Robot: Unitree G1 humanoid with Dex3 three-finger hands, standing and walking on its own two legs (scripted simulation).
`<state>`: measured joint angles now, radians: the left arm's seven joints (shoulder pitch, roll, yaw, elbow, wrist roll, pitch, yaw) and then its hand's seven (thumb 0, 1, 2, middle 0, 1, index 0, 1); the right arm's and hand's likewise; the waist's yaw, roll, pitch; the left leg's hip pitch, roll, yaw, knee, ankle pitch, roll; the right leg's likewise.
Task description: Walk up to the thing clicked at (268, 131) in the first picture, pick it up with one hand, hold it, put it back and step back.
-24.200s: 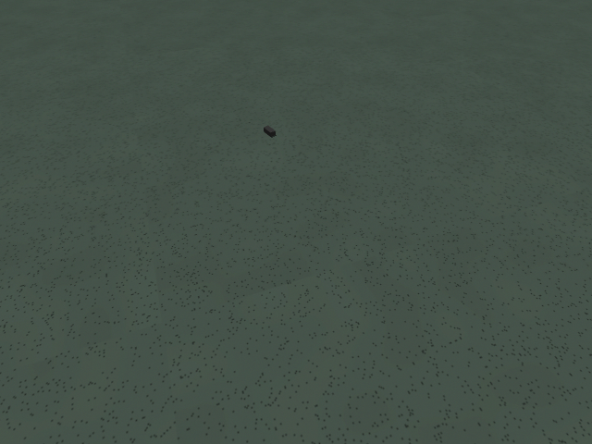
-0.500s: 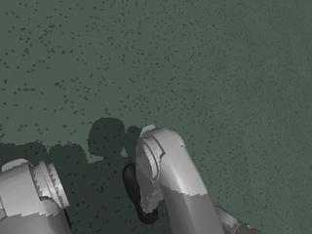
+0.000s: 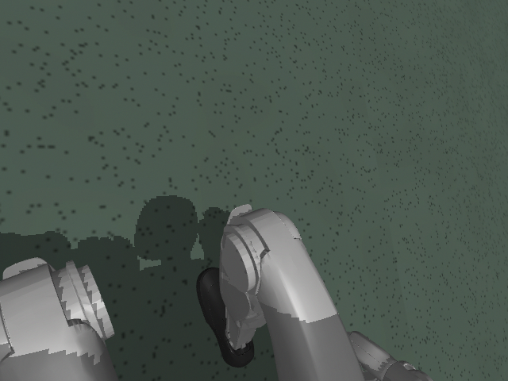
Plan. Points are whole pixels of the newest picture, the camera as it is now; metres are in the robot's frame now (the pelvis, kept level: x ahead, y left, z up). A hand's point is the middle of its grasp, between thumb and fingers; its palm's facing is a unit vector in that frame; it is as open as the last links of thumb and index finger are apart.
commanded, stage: close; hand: left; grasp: from above
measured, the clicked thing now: out of the picture +0.42 +0.37 -0.29
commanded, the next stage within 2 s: settle in 0.02 s
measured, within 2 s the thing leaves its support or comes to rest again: leaves its support in 0.42 s
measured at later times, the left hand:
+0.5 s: hand out of the picture +0.39 +0.37 -0.23, palm faces -0.38 -0.21 -0.90, open 6.4 cm
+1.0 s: hand out of the picture +0.39 +0.37 -0.14, palm faces -0.42 -0.17 -0.89, open 6.4 cm
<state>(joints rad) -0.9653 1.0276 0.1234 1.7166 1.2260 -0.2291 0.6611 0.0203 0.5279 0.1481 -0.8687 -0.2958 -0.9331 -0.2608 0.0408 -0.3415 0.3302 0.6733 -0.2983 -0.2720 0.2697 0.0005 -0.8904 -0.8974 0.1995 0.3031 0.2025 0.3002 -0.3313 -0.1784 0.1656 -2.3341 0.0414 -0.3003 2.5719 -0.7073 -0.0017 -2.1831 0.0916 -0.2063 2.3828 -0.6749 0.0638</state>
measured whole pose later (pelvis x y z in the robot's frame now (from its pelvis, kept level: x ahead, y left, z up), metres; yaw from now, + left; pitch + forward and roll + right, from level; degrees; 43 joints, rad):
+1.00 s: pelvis +0.00 -0.01 +0.02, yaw +6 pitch +30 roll -9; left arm -0.87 0.80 0.12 1.38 1.18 -0.19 0.34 0.01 0.50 0.00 -1.09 0.00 -1.14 0.00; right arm 0.13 -0.33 0.11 0.72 -0.15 -0.11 0.21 0.00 -0.91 -0.90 0.20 0.30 0.20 0.30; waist -0.22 -0.02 -0.01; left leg -2.33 0.03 -0.19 2.45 -0.66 -0.01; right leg -2.23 0.05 -0.12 2.36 -0.67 0.03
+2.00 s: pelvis +0.00 -0.01 +0.21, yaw +12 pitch +29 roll -5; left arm -0.43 0.58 -0.03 0.65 0.97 -0.01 0.04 0.01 0.51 0.00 -1.07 -0.06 -1.11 -0.05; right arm 0.15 -0.26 -0.01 0.64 0.02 0.03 0.03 0.01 -0.91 -0.90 0.20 0.30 0.20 0.30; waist -0.07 0.04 -0.18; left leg -1.74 0.04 -0.07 1.83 -0.60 0.00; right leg -1.67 0.02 -0.05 1.78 -0.62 0.03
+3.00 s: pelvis +0.07 +0.01 +0.44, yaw +14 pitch +9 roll -1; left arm -0.30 0.38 -0.19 0.78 0.98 0.06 0.10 0.00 0.50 0.05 -1.04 -0.10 -1.07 -0.09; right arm 0.26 -0.24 -0.04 0.74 0.04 -0.03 -0.04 0.01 -0.89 -0.90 0.20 0.30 0.20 0.30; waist -0.04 0.03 -0.10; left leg -0.59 0.03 0.02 0.80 -0.36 0.00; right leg -0.56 0.00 0.02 0.77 -0.37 0.02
